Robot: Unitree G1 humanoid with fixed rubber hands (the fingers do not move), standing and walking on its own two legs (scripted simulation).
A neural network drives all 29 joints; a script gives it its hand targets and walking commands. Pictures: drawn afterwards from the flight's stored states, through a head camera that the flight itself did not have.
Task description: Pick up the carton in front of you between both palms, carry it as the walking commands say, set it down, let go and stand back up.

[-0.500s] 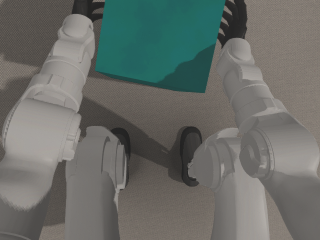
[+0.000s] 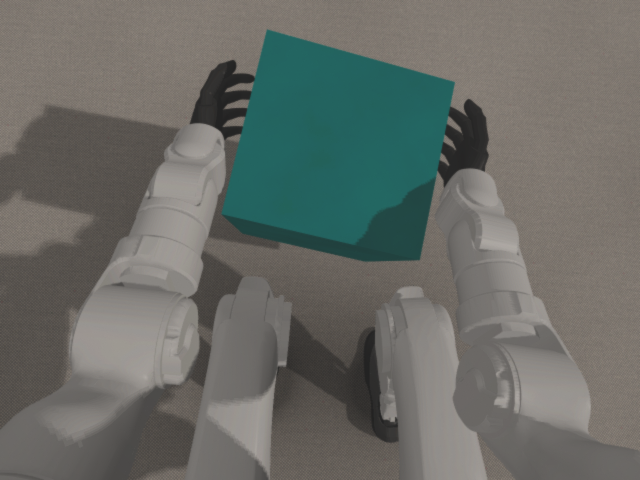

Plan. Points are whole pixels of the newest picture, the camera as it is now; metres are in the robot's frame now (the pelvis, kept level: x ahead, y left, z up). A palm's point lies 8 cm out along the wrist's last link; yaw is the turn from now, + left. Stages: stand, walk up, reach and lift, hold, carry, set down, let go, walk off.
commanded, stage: reach and lift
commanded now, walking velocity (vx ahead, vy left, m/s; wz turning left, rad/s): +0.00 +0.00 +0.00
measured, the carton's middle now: (327, 172) +0.48 +0.03 -0.16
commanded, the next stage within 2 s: none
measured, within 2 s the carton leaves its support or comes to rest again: neither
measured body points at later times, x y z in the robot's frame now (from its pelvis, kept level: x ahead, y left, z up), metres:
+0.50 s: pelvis +0.03 -0.01 +0.13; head +0.23 +0.02 +0.53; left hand +0.47 +0.18 +0.06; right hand +0.47 -0.13 +0.07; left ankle +0.12 +0.12 -0.39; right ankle +0.12 -0.13 -0.39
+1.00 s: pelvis +0.08 -0.01 +0.27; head +0.17 +0.01 +0.71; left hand +0.43 +0.17 +0.23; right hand +0.44 -0.13 +0.23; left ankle +0.12 +0.12 -0.39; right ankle +0.12 -0.13 -0.39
